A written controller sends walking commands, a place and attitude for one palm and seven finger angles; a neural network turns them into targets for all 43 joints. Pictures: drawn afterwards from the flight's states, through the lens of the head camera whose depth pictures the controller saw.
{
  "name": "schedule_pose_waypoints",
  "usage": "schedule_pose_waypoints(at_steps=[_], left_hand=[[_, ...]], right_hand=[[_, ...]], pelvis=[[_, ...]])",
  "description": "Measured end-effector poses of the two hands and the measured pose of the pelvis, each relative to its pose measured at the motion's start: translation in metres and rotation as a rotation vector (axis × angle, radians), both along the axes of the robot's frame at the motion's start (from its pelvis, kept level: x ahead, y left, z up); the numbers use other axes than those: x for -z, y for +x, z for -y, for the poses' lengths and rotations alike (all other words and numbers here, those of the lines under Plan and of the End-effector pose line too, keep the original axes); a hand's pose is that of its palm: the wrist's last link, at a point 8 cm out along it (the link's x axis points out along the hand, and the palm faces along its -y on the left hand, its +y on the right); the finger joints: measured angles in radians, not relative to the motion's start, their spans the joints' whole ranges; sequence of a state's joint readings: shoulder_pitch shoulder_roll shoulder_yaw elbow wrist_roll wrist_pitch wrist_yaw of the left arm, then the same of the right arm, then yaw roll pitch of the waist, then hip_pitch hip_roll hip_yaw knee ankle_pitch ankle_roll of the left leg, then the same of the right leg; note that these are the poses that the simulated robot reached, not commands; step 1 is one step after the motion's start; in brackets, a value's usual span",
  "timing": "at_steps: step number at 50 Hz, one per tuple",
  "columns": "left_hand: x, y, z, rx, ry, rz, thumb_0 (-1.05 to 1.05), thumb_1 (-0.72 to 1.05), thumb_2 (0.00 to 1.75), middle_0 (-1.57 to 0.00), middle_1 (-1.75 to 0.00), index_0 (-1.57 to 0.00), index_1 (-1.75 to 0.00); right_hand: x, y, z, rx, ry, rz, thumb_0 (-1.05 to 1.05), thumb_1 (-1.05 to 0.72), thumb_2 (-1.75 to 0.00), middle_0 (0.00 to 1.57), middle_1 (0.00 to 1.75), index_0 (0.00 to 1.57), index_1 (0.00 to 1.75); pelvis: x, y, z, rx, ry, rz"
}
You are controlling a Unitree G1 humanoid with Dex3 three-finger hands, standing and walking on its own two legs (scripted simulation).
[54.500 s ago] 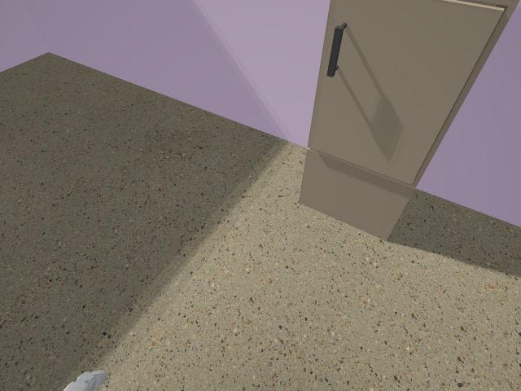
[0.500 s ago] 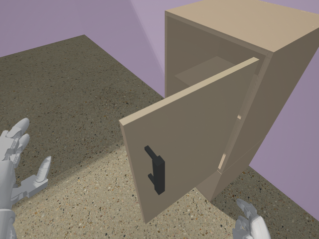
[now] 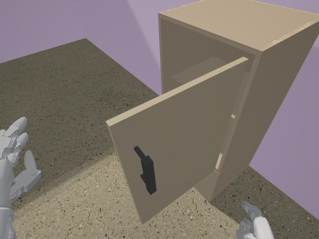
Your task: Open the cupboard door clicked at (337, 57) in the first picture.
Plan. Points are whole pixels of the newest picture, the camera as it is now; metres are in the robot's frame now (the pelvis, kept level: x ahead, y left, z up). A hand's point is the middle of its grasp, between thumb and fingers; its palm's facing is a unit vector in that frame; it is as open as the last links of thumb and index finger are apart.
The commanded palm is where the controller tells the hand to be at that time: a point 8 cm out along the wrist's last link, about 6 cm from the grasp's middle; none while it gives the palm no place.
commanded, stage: step back with the hand held close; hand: left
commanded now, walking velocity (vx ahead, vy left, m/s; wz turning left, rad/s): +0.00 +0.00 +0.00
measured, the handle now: (145, 171) +0.27 +0.08 +0.04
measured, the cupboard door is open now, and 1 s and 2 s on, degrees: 88 88 88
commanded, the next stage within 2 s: stop stepping back and stand still in 0.96 s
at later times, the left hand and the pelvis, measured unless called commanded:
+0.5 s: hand (12, 193) +0.15 +0.28 +0.15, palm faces +0.33 -0.79 -0.51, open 7.4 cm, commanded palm +0.08 +0.32 +0.17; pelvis -0.06 +0.03 -0.01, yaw -2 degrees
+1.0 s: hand out of the picture +0.04 +0.34 +0.16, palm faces +0.47 -0.78 -0.41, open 7.4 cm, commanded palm -0.04 +0.37 +0.17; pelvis -0.17 +0.07 -0.01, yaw +1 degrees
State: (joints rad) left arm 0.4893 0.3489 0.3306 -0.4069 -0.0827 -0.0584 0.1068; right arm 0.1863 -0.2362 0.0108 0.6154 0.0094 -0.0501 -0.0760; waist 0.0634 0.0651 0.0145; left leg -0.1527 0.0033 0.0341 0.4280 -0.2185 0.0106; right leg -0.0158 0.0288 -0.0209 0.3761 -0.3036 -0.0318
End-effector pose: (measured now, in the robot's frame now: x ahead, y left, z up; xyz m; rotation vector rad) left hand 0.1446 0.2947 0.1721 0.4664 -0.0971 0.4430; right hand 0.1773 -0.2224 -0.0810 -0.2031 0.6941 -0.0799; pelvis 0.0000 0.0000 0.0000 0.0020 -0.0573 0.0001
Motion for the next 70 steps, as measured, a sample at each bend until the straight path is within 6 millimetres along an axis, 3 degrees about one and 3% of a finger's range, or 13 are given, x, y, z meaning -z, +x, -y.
schedule_pose_waypoints(at_steps=[9, 18, 28, 41, 46, 50, 54, 61, 64, 67, 70], left_hand=[[-0.006, 0.004, -0.002, 0.037, 0.068, 0.008, 0.02, 0.89, 0.9, -0.2, -0.3, -0.21, -0.3], [0.002, -0.007, -0.004, 0.137, 0.095, -0.059, 0.02, 0.89, 0.9, -0.21, -0.3, -0.21, -0.3], [-0.004, -0.053, -0.034, 0.125, 0.129, 0.029, 0.02, 0.89, 0.9, -0.21, -0.3, -0.21, -0.3], [-0.003, -0.144, -0.055, 0.011, 0.13, 0.066, 0.02, 0.89, 0.9, -0.21, -0.3, -0.21, -0.3], [0.003, -0.153, -0.068, 0.024, 0.089, 0.123, 0.02, 0.89, 0.9, -0.21, -0.3, -0.21, -0.3], [0.0, -0.15, -0.083, 0.046, 0.091, 0.167, 0.02, 0.89, 0.9, -0.21, -0.3, -0.21, -0.3], [-0.008, -0.162, -0.082, 0.103, 0.096, 0.162, 0.02, 0.89, 0.9, -0.2, -0.3, -0.21, -0.3], [-0.015, -0.205, -0.062, 0.188, 0.086, 0.135, 0.02, 0.89, 0.9, -0.21, -0.3, -0.21, -0.3], [-0.017, -0.228, -0.06, 0.169, 0.123, 0.097, 0.02, 0.89, 0.9, -0.21, -0.3, -0.21, -0.3], [-0.015, -0.253, -0.055, 0.163, 0.16, 0.071, 0.02, 0.89, 0.9, -0.21, -0.3, -0.21, -0.3], [-0.016, -0.27, -0.059, 0.141, 0.144, 0.079, 0.02, 0.89, 0.9, -0.21, -0.3, -0.22, -0.3]], right_hand=[[-0.001, -0.01, 0.007, 0.029, -0.011, -0.04, 0.01, -0.9, -0.9, 0.2, 0.3, 0.2, 0.3], [-0.006, -0.045, 0.013, 0.126, -0.044, -0.065, 0.01, -0.9, -0.9, 0.2, 0.3, 0.2, 0.3], [-0.009, -0.097, -0.009, 0.125, -0.073, -0.054, 0.01, -0.9, -0.9, 0.2, 0.3, 0.2, 0.3], [0.014, -0.143, -0.047, -0.001, -0.038, -0.086, 0.01, -0.9, -0.9, 0.2, 0.3, 0.2, 0.3], [0.008, -0.16, -0.055, 0.017, -0.079, -0.081, 0.01, -0.9, -0.9, 0.2, 0.3, 0.2, 0.3], [-0.002, -0.173, -0.066, 0.02, -0.095, -0.043, 0.01, -0.9, -0.9, 0.2, 0.3, 0.2, 0.3], [-0.017, -0.197, -0.074, 0.032, -0.064, 0.007, 0.01, -0.9, -0.9, 0.2, 0.3, 0.2, 0.3], [-0.025, -0.255, -0.07, 0.072, -0.049, 0.0, 0.01, -0.9, -0.9, 0.2, 0.3, 0.2, 0.3], [-0.018, -0.279, -0.064, 0.071, -0.04, -0.018, 0.01, -0.9, -0.9, 0.2, 0.3, 0.2, 0.3], [0.002, -0.303, -0.054, 0.068, -0.043, -0.049, 0.01, -0.9, -0.9, 0.2, 0.3, 0.2, 0.3], [0.012, -0.332, -0.046, 0.108, -0.033, -0.117, 0.01, -0.9, -0.9, 0.2, 0.3, 0.2, 0.3]], pelvis=[[0.0, -0.011, 0.001, 0.005, -0.015, -0.03], [0.002, -0.035, -0.014, 0.032, -0.018, -0.049], [0.007, -0.077, -0.035, 0.024, -0.039, -0.038], [0.014, -0.135, -0.047, -0.046, -0.048, -0.049], [0.016, -0.146, -0.062, -0.036, -0.044, -0.058], [0.013, -0.173, -0.069, -0.022, -0.033, -0.042], [0.006, -0.198, -0.073, 0.007, -0.061, -0.052], [-0.001, -0.235, -0.07, 0.027, -0.065, -0.088], [0.001, -0.253, -0.064, 0.012, -0.03, -0.108], [0.011, -0.276, -0.063, 0.045, -0.015, -0.099], [0.009, -0.277, -0.065, 0.053, -0.021, -0.074]])
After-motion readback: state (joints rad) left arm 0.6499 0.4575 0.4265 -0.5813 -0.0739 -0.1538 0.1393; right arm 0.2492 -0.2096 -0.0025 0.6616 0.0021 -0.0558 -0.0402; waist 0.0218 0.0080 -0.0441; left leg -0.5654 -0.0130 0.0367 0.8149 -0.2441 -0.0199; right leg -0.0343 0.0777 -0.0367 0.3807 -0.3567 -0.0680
